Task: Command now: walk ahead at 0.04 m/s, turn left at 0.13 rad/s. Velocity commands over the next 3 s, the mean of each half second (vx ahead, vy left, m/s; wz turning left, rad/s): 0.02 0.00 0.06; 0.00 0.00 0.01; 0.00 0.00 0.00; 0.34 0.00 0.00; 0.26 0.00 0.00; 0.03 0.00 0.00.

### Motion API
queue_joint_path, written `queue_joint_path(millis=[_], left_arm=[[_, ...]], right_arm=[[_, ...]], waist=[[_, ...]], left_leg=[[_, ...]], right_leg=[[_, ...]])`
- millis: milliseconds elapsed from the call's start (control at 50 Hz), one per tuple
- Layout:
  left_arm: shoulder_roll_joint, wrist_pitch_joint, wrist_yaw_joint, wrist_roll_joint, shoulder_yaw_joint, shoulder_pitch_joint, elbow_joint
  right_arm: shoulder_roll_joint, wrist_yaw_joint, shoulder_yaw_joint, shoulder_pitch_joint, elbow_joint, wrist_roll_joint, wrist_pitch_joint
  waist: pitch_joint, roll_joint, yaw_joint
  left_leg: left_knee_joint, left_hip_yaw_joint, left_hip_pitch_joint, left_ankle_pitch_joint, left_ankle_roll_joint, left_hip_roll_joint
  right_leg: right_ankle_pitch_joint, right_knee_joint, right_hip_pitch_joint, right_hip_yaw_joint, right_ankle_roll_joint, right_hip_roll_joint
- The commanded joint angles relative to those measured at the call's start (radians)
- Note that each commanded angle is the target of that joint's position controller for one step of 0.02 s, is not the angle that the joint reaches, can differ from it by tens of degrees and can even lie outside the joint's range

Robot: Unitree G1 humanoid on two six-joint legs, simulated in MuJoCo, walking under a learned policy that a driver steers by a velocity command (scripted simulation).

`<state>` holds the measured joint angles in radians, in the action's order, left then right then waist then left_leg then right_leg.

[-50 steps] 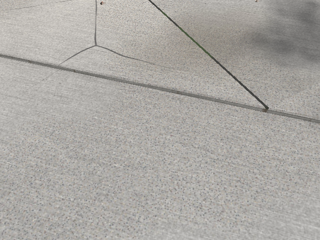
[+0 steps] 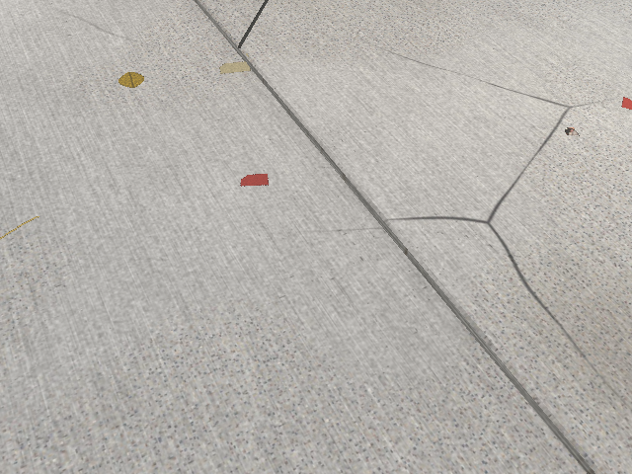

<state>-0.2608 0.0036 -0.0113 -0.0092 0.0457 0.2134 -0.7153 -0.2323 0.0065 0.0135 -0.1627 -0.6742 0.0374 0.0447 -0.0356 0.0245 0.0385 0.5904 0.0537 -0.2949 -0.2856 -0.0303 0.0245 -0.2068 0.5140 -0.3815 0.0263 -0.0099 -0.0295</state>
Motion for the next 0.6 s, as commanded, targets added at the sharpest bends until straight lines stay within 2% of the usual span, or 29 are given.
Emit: queue_joint_path(millis=[20, 40, 80, 120, 140, 180, 260, 340, 600], left_arm=[[-0.06, -0.025, -0.002, -0.017, 0.018, -0.054, 0.066], [-0.064, -0.023, -0.002, -0.025, 0.02, -0.038, 0.057], [-0.056, -0.024, 0.001, -0.02, 0.017, -0.023, 0.047], [-0.071, -0.025, 0.001, -0.013, 0.02, -0.016, 0.036], [-0.088, -0.027, -0.001, -0.011, 0.024, -0.022, 0.03], [-0.072, -0.033, -0.002, -0.011, 0.021, -0.031, 0.021], [-0.056, -0.038, -0.006, -0.008, 0.016, -0.025, 0.004], [-0.056, -0.032, -0.013, -0.003, 0.017, -0.03, -0.008], [-0.047, -0.007, -0.027, 0.004, 0.022, -0.065, -0.079]], right_arm=[[-0.112, 0.003, 0.028, 0.09, 0.071, 0.007, -0.042], [-0.111, 0.003, 0.029, 0.077, 0.058, -0.003, -0.05], [-0.092, 0.005, 0.021, 0.035, 0.034, -0.008, -0.056], [-0.078, 0.006, 0.018, 0.008, 0.02, -0.01, -0.055], [-0.081, 0.007, 0.019, -0.009, 0.017, -0.014, -0.054], [-0.091, 0.01, 0.025, -0.028, 0.005, -0.019, -0.059], [-0.075, 0.011, 0.027, -0.048, -0.014, -0.025, -0.065], [-0.067, 0.01, 0.031, -0.064, -0.032, -0.029, -0.067], [-0.067, 0.024, 0.043, -0.104, -0.107, -0.033, -0.068]], waist=[[0.035, -0.175, -0.003], [0.033, -0.168, -0.008], [0.016, -0.14, -0.003], [-0.009, -0.098, -0.008], [-0.025, -0.052, -0.022], [-0.012, -0.016, -0.027], [0.05, -0.009, -0.027], [0.077, -0.013, -0.028], [0.061, -0.03, -0.031]], left_leg=[[-0.299, 0.214, -0.124, -0.285, -0.102, -0.175], [-0.286, 0.195, -0.127, -0.275, -0.085, -0.161], [-0.272, 0.166, -0.15, -0.269, -0.058, -0.135], [-0.254, 0.142, -0.149, -0.285, -0.04, -0.109], [-0.24, 0.125, -0.133, -0.259, -0.035, -0.092], [-0.198, 0.104, -0.086, -0.171, -0.033, -0.078], [-0.16, 0.082, -0.038, -0.013, -0.034, -0.068], [-0.138, 0.064, -0.014, 0.082, -0.027, -0.058], [-0.146, 0.05, 0.008, 0.163, -0.015, -0.051]], right_leg=[[-0.022, 0.021, 0.138, 0.021, -0.024, 0.034], [0.007, 0.01, 0.159, 0.023, -0.029, 0.035], [0.04, -0.032, 0.195, 0.038, -0.022, 0.051], [0.016, -0.066, 0.183, 0.053, -0.008, 0.063], [-0.018, -0.077, 0.153, 0.064, 0.004, 0.065], [-0.013, -0.084, 0.137, 0.072, 0.014, 0.068], [0.085, -0.056, 0.178, 0.07, 0.018, 0.071], [0.16, -0.029, 0.201, 0.07, 0.031, 0.073], [0.211, -0.011, 0.223, 0.066, 0.04, 0.069]])
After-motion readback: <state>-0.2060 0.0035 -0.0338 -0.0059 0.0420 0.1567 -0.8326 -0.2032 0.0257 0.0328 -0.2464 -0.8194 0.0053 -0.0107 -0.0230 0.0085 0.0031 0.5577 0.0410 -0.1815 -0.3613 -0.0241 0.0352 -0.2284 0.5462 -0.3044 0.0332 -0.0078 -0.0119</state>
